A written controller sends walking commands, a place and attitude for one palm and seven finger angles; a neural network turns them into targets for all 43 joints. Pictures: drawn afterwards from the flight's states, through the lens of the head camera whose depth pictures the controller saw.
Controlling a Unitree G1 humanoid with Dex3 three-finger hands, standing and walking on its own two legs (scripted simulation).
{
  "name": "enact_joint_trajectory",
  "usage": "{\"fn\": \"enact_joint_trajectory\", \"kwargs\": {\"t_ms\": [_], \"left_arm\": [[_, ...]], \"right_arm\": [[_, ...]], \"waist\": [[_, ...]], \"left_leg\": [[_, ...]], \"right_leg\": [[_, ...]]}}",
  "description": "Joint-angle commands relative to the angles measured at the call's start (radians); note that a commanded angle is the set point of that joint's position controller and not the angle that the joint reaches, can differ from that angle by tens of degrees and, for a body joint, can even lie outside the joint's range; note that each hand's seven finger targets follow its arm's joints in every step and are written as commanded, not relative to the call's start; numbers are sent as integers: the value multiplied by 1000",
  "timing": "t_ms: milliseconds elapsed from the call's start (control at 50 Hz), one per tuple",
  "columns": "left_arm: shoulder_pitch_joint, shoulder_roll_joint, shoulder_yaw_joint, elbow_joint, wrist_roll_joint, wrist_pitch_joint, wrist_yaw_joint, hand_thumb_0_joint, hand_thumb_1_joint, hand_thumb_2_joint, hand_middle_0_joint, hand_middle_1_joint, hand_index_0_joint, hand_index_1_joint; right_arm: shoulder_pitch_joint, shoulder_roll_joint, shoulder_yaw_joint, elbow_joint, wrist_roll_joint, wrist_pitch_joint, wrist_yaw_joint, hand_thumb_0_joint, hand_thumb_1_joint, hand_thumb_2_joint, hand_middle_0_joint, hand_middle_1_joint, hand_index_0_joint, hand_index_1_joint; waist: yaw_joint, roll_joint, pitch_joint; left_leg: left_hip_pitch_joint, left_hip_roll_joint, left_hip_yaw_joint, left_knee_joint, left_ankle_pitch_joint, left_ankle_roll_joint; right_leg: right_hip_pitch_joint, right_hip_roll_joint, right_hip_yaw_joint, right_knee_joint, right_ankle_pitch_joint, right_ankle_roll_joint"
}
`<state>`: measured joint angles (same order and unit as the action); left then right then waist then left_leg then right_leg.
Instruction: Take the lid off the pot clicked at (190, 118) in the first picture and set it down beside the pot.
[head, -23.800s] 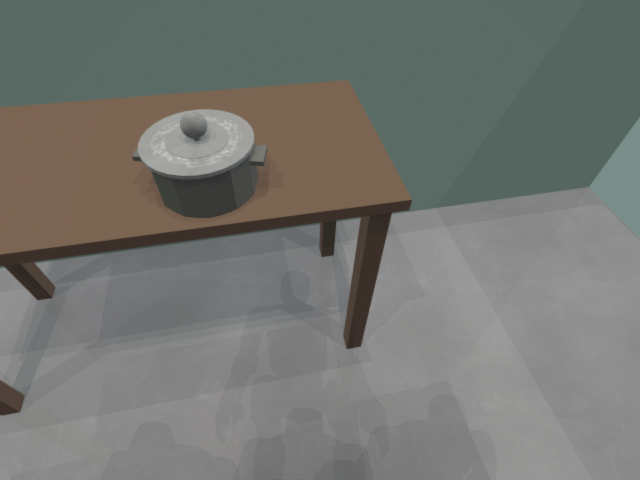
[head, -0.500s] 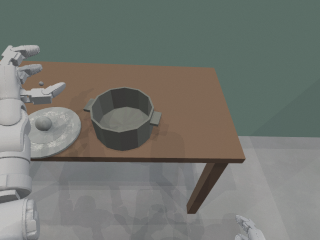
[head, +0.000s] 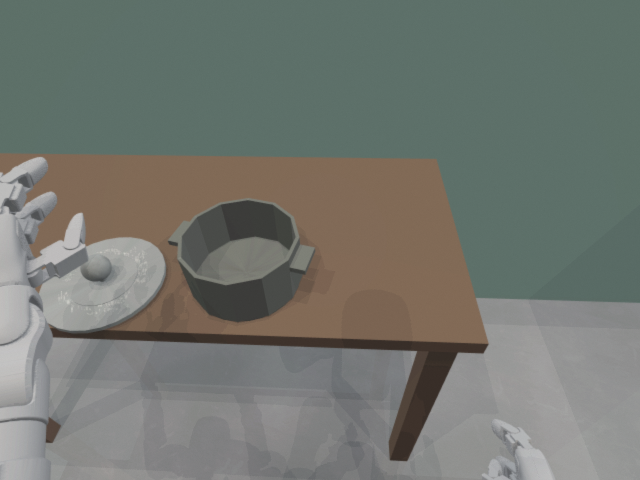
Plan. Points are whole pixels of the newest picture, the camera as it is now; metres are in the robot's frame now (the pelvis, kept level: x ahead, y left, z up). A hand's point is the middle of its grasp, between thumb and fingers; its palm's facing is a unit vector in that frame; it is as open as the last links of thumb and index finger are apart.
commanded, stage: draw the hand back to the body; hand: left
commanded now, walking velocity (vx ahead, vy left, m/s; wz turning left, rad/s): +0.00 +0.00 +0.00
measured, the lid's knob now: (96, 267) +0.43 +0.43 -0.02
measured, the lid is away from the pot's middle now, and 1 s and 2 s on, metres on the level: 0.25 0.25 0.25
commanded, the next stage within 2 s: step back with the hand held close in 0.98 s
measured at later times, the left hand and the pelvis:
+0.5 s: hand (58, 305) +0.23 +0.28 +0.17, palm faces +0.45 -0.84 -0.29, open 7.5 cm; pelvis +0.00 +0.01 +0.00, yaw +0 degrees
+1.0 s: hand (20, 387) +0.16 +0.27 +0.16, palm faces +0.40 -0.84 -0.36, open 7.4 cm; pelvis -0.02 +0.03 +0.00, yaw +1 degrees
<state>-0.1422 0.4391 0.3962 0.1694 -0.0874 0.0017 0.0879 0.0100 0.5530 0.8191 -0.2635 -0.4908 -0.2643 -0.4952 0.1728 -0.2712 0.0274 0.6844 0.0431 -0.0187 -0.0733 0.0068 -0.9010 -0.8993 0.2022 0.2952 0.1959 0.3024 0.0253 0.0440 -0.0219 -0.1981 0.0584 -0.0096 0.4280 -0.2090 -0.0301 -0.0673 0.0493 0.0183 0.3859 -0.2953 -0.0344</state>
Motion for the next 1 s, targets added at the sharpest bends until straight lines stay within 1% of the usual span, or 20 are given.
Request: {"fn": "enact_joint_trajectory", "kwargs": {"t_ms": [0, 60, 100, 200, 220, 260, 300, 320, 360, 440, 480, 520, 540, 580, 620, 660, 740, 840, 900, 980], "left_arm": [[-267, 286, 85, -344, -5, -82, 14, 0, 783, 874, -221, -366, -221, -366], [-146, 247, 87, -329, -9, -73, 16, 0, 853, 889, -208, -326, -208, -326], [-136, 230, 73, -337, -13, -73, 11, 0, 900, 900, -200, -300, -200, -300], [-51, 209, 73, -471, -13, -86, 11, 0, 900, 900, -200, -300, -200, -300], [-23, 190, 64, -473, -14, -83, 12, 0, 900, 900, -200, -300, -200, -300], [20, 184, 71, -445, -17, -73, 10, 0, 900, 900, -200, -300, -200, -300], [38, 183, 70, -498, -19, -80, 6, 0, 900, 900, -200, -300, -200, -300], [45, 179, 64, -566, -16, -89, 7, 0, 900, 900, -200, -300, -200, -300], [87, 155, 44, -608, -13, -95, 9, 0, 900, 900, -200, -300, -200, -300], [199, 148, 61, -613, -13, -97, 10, 0, 900, 900, -200, -300, -200, -300], [246, 131, 47, -648, -11, -101, 3, 0, 900, 900, -200, -300, -200, -300], [289, 106, 26, -666, -12, -103, 0, 0, 900, 900, -200, -300, -200, -300], [277, 110, 19, -723, -10, -110, 0, 0, 900, 900, -200, -300, -200, -300], [346, 132, 49, -750, -7, -116, 4, 0, 900, 900, -200, -300, -200, -300], [406, 93, 23, -731, -7, -113, 1, 0, 900, 900, -200, -300, -200, -300], [410, 95, 18, -795, -4, -120, 0, 0, 900, 900, -200, -300, -200, -300], [529, 76, 12, -811, -1, -122, -1, 0, 900, 900, -200, -300, -200, -300], [530, 78, 5, -881, 6, -129, 3, 0, 900, 900, -200, -300, -200, -300], [523, 68, -1, -863, 8, -127, 6, 0, 900, 900, -200, -300, -200, -300], [548, 65, -9, -885, 11, -128, 5, 0, 900, 900, -200, -300, -200, -300]], "right_arm": [[-141, -101, -34, -161, -2, -64, -9, 0, -900, -900, 200, 300, 200, 300], [-139, -97, -34, -156, -7, -69, -9, 0, -900, -900, 200, 300, 200, 300], [-143, -97, -35, -155, -8, -70, -10, 0, -900, -900, 200, 300, 200, 300], [-161, -82, -31, -165, -16, -86, -9, 0, -900, -900, 200, 300, 200, 300], [-162, -79, -30, -165, -17, -88, -9, 0, -900, -900, 200, 300, 200, 300], [-157, -83, -33, -161, -18, -86, -11, 0, -900, -900, 200, 300, 200, 300], [-166, -79, -33, -166, -20, -88, -12, 0, -900, -900, 200, 300, 200, 300], [-172, -75, -32, -175, -21, -95, -12, 0, -900, -900, 200, 300, 200, 300], [-173, -68, -29, -173, -27, -108, -13, 0, -900, -900, 200, 300, 200, 300], [-167, -69, -32, -170, -31, -113, -13, 0, -900, -900, 200, 300, 200, 300], [-166, -65, -32, -171, -35, -115, -9, 0, -900, -900, 200, 300, 200, 300], [-170, -61, -31, -176, -35, -117, -8, 0, -900, -900, 200, 300, 200, 300], [-173, -60, -31, -182, -34, -120, -8, 0, -900, -900, 200, 300, 200, 300], [-169, -60, -33, -181, -40, -128, -6, 0, -900, -900, 200, 300, 200, 300], [-168, -54, -31, -179, -42, -130, -7, 0, -900, -900, 200, 300, 200, 300], [-170, -54, -33, -186, -41, -133, -7, 0, -900, -900, 200, 300, 200, 300], [-166, -50, -32, -189, -46, -140, -5, 0, -900, -900, 200, 300, 200, 300], [-164, -46, -28, -189, -49, -151, -6, 0, -900, -900, 200, 300, 200, 300], [-168, -45, -29, -186, -49, -155, -11, 0, -900, -900, 200, 300, 200, 300], [-168, -44, -25, -187, -52, -165, -9, 0, -900, -900, 200, 300, 200, 300]], "waist": [[10, 47, -186], [17, 3, -166], [13, -39, -134], [23, 22, -147], [24, 20, -138], [22, -46, -105], [25, -15, -101], [29, 36, -133], [30, 50, -126], [35, 3, -89], [34, 31, -85], [33, 19, -59], [32, 49, -76], [39, 33, -79], [37, 10, -37], [36, 37, -47], [41, 7, -23], [35, 36, -7], [32, 17, 15], [37, 25, -2]], "left_leg": [[192, -73, 74, -4, 230, 77], [187, -71, 77, -10, 246, 76], [177, -70, 77, -15, 226, 78], [209, -70, 77, -17, 243, 78], [209, -69, 77, -22, 239, 77], [193, -67, 74, -26, 221, 79], [200, -67, 74, -31, 211, 78], [226, -67, 75, -30, 226, 78], [235, -69, 72, -31, 243, 75], [217, -63, 66, -44, 223, 74], [219, -63, 66, -45, 224, 71], [212, -58, 63, -51, 206, 70], [224, -59, 58, -56, 202, 68], [224, -58, 57, -53, 214, 69], [205, -55, 56, -57, 192, 66], [213, -54, 55, -59, 182, 66], [198, -51, 47, -62, 161, 65], [185, -53, 36, -64, 123, 60], [186, -53, 35, -63, 89, 62], [190, -54, 25, -70, 86, 59]], "right_leg": [[-58, -17, -13, -55, 466, 53], [-49, -12, -20, -52, 484, 54], [-66, -12, -22, -62, 464, 56], [-58, -11, -22, -67, 450, 48], [-60, -7, -26, -71, 429, 46], [-71, -6, -26, -78, 414, 50], [-71, -6, -27, -87, 374, 44], [-56, -9, -24, -87, 384, 40], [-58, -5, -32, -87, 384, 36], [-60, -2, -38, -96, 349, 34], [-61, -3, -42, -100, 338, 31], [-72, -4, -45, -106, 314, 31], [-68, -5, -44, -109, 299, 28], [-59, -5, -46, -110, 309, 27], [-77, -5, -51, -116, 284, 29], [-76, -7, -48, -119, 269, 27], [-81, -8, -53, -125, 240, 26], [-90, -9, -55, -132, 192, 22], [-109, -9, -52, -143, 154, 23], [-92, -8, -55, -135, 149, 20]]}}
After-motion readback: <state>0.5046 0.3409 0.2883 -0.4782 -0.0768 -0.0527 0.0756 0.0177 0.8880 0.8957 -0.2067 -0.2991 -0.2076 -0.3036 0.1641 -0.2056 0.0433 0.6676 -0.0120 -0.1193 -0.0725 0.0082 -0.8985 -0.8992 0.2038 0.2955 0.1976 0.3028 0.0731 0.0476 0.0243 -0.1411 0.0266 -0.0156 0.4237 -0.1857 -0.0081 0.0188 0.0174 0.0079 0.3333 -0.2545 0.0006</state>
